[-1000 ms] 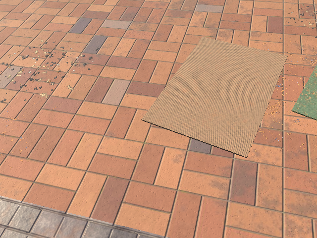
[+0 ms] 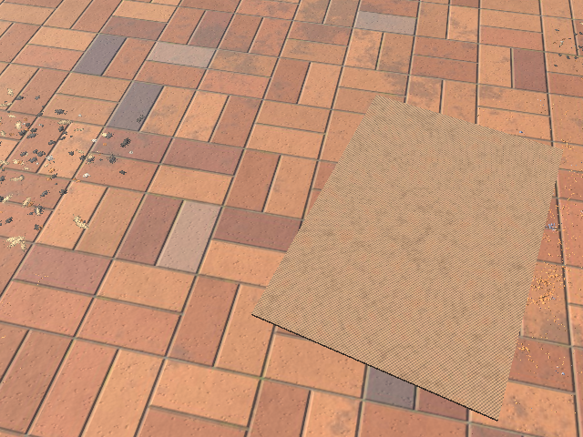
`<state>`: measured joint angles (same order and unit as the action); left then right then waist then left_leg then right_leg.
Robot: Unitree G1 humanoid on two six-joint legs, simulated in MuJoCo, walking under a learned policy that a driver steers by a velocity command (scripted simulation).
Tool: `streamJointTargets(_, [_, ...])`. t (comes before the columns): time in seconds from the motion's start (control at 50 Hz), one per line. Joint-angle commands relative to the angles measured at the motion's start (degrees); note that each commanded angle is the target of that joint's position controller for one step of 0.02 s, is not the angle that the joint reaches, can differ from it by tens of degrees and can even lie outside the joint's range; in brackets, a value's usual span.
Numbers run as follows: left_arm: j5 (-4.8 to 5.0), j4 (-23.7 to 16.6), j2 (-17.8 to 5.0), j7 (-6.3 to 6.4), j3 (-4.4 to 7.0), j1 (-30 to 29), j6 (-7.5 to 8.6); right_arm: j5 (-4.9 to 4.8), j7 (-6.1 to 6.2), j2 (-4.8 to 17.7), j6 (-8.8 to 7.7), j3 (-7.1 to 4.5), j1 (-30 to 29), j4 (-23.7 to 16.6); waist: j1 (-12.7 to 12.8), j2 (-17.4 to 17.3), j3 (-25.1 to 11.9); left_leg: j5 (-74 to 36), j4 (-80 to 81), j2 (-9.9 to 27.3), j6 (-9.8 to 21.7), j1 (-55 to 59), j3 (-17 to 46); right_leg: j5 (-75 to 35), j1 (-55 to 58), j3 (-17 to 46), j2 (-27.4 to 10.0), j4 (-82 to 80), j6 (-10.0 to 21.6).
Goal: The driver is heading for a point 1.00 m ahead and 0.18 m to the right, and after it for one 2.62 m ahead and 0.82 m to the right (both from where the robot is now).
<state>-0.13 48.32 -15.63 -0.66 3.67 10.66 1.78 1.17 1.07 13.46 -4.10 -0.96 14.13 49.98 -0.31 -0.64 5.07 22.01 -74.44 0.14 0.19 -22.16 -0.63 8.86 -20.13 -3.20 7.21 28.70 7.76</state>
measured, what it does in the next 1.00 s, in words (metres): walks ahead, turning right: left foot, then right foot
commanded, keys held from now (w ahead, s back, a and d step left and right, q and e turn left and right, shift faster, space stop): e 0.62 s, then no key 0.26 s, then w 0.12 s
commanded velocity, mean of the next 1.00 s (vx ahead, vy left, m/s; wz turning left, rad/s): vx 0.08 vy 0.00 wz -0.46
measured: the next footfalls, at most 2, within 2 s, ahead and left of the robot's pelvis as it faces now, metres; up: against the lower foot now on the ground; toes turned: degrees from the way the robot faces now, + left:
left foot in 0.42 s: +0.22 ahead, +0.12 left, +0.00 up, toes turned -20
right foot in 0.88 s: +0.10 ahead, -0.06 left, +0.00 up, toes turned -25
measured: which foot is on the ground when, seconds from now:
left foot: up 0.00-0.40, down 0.42-0.88, up 0.90-1.00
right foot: down 0.00-0.44, up 0.46-0.86, down 0.88-1.00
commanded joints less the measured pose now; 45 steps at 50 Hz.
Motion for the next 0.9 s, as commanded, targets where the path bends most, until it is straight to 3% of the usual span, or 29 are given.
streamJointTargets(0.02, [0.27, -1.6, -5.7, 0.53, 1.21, 4.5, 0.44, 1.2, 0.02, 6.0, 1.89, -1.37, 4.0, -3.8, -1.4, -1.1, -6.3, -0.6, 4.3, 3.2, -1.8, -6.9, 3.2, -42.1, 9.3, 17.3, -17.2, -10.7, 10.2])
streamJointTargets(0.08, [-0.28, -1.9, -8.7, 0.28, 1.94, 5.0, 0.72, 0.89, 0.07, 4.8, 3.35, -1.11, 3.9, -4.9, -2.1, 0.9, -8.6, -3.8, 11.2, 2.2, -3.3, -6.0, 1.7, -47.3, 7.4, 14.7, -14.5, -9.6, 8.9])
streamJointTargets(0.2, [-0.15, -2.5, -9.2, 1.01, 2.31, 8.1, -1.23, 0.26, 0.48, 6.5, 4.55, -1.34, -4.9, -8.5, 1.5, 4.7, -9.6, -10.5, 21.2, 2.0, -4.0, -9.3, 2.6, -35.9, 11.2, 18.8, -12.8, -7.6, 4.0])
streamJointTargets(0.3, [-1.13, -3.4, -9.9, 1.52, 2.85, 9.3, -2.64, -0.54, 1.05, 7.7, 4.33, -1.25, -8.9, -10.4, 3.2, 5.9, -7.5, -4.8, 27.4, 0.2, -3.0, -10.2, 4.6, -33.2, 15.6, 25.9, -14.6, -4.5, 5.2])
streamJointTargets(0.36, [-1.2, -4.3, -10.4, 1.52, 3.12, 7.6, -3.14, -1.18, 1.35, 8.4, 3.58, -1.17, -7.6, -10.7, 2.4, 6.9, -7.1, -1.7, 34.5, -1.5, -1.5, -5.5, 5.6, -34.4, 16.4, 30.1, -14.5, -2.1, 4.7])
streamJointTargets(0.4, [-0.42, -5.4, -10.5, 1.5, 3.12, 3.8, -3.36, -1.13, 1.6, 8.5, 2.91, -1.21, -3.3, -9.9, -0.6, 7.2, -6.6, -6.1, 47.0, -2.0, -0.4, 3.9, 5.5, -27.8, 13.0, 31.3, -11.7, 0.1, 1.4])
streamJointTargets(0.42, [0.31, -6.4, -9.7, 1.58, 2.84, 1.8, -3.29, -0.43, 1.99, 9.5, 2.34, -1.48, 0.0, -9.3, -2.3, 5.3, -7.2, -13.5, 55.0, 1.0, 0.6, 12.2, 7.4, -20.8, 8.1, 29.9, -9.0, 3.7, -1.5])
streamJointTargets(0.44, [0.64, -7.3, -5.0, 1.59, 1.66, 5.6, -3.07, 0.29, 2.71, 14.2, 2.26, -2.32, 0.3, -9.9, 0.3, -7.3, -10.5, -26.0, 57.4, 15.5, 4.3, 20.5, 19.5, 1.2, 2.3, 20.6, -3.2, 15.9, -4.9])
streamJointTargets(0.46, [0.16, -7.2, -6.6, 2.09, 2.25, 10.0, -3.7, -0.4, 2.25, 16.6, 3.4, -2.74, -1.1, -10.4, 2.1, -15.7, -11.1, -44.4, 56.3, 24.7, 13.0, 22.2, 32.2, 31.8, -7.5, 10.6, 5.7, 24.0, -6.4])
streamJointTargets(0.48, [-1.86, -5.5, -9.8, 2.2, 2.84, 10.4, -4.14, -0.91, 1.94, 13.6, 4.02, -2.46, 0.3, -10.5, 1.6, -8.4, -10.6, -46.6, 54.9, 25.2, 15.7, 21.0, 29.2, 30.1, -8.5, 9.4, 0.6, 34.5, -7.2])
streamJointTargets(0.5, [-1.79, -4.8, -10.3, 1.72, 3.21, 8.3, -4.45, -0.92, 1.88, 10.1, 4.2, -1.5, -1.4, -11.1, 1.8, -4.0, -8.5, -44.2, 54.7, 21.1, 14.4, 17.9, 22.4, 25.5, -8.2, 9.7, -0.9, 37.5, -7.8])
streamJointTargets(0.52, [-1.32, -4.8, -9.7, 1.15, 3.25, 7.4, -4.94, -0.49, 1.86, 8.9, 4.52, -1.1, -4.3, -11.8, 2.6, -3.2, -6.6, -39.9, 55.4, 17.2, 12.1, 15.6, 16.2, 21.8, -7.8, 9.3, -2.1, 38.4, -8.7])
streamJointTargets(0.56, [-0.76, -5.3, -8.9, -0.27, 2.85, 6.5, -5.69, 0.2, 2.02, 9.5, 4.52, -1.36, -5.5, -12.2, 2.4, -8.1, -6.4, -40.2, 55.3, 12.8, 10.3, 15.2, 9.4, 17.3, -8.1, 7.5, -2.3, 40.1, -10.4])
streamJointTargets(0.62, [-0.17, -6.5, -8.2, -1.02, 2.34, 3.9, -6.06, 0.33, 1.69, 10.0, 4.31, -1.89, -2.8, -11.6, 0.7, -8.0, -7.2, -39.5, 55.4, 13.3, 11.3, 17.6, 6.6, 15.6, -9.1, 6.3, -2.7, 37.5, -11.4])
streamJointTargets(0.7, [-0.53, -7.5, -6.3, -1.07, 1.23, 1.2, -6.39, 0.32, 1.1, 11.0, 4.0, -2.55, 0.1, -10.0, -0.7, -8.2, -7.4, -36.5, 55.3, 15.1, 12.7, 18.2, 6.8, 16.9, -7.0, 6.2, -3.7, 28.2, -10.5])
streamJointTargets(0.8, [-0.07, -7.6, -5.0, -0.56, -0.19, 0.1, -6.1, 0.51, -0.34, 12.3, 4.48, -3.06, -0.6, -8.8, -1.1, -10.6, -7.7, -33.8, 53.4, 14.7, 12.2, 13.9, 5.6, 17.5, 3.6, 2.3, -4.0, 12.4, -8.2])
streamJointTargets(0.84, [-0.26, -6.5, -4.2, -0.25, -0.65, 2.5, -5.43, -0.09, -0.56, 12.6, 5.2, -3.18, -1.2, -8.2, 0.7, -9.3, -7.6, -32.4, 50.4, 13.8, 10.5, 11.9, 4.8, 10.5, 9.5, 0.9, -3.9, 0.4, -6.9])
streamJointTargets(0.86, [-0.74, -6.0, -4.5, 0.03, -0.85, 3.4, -4.75, -0.4, -0.61, 12.2, 5.46, -3.09, -0.5, -7.6, 1.6, -7.3, -7.1, -28.8, 48.5, 12.9, 7.9, 8.8, 4.0, 2.9, 14.5, 2.1, -4.5, -9.1, -6.2])
streamJointTargets(0.88, [-1.67, -6.2, -7.1, 0.44, -0.64, 3.0, -3.96, -0.21, -0.88, 9.7, 5.42, -2.52, 2.0, -7.4, 0.5, 0.5, -8.0, -19.1, 43.1, 9.9, 3.9, 4.0, 1.4, 2.1, 19.5, 12.2, -11.8, -15.2, -5.1])
streamJointTargets(0.9, [-1.4, -7.6, -12.1, 0.63, -0.03, 0.9, -3.52, -0.24, -1.07, 4.0, 5.42, -0.82, 2.3, -9.8, -1.0, 14.6, -7.8, 5.7, 38.1, 1.3, -0.1, -3.8, -4.6, -3.8, 18.8, 28.5, -25.7, -17.1, 0.5])
Over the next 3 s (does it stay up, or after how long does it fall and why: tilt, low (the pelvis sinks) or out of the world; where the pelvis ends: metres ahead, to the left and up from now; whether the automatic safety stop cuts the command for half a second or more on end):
stays up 1.04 -0.30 -0.01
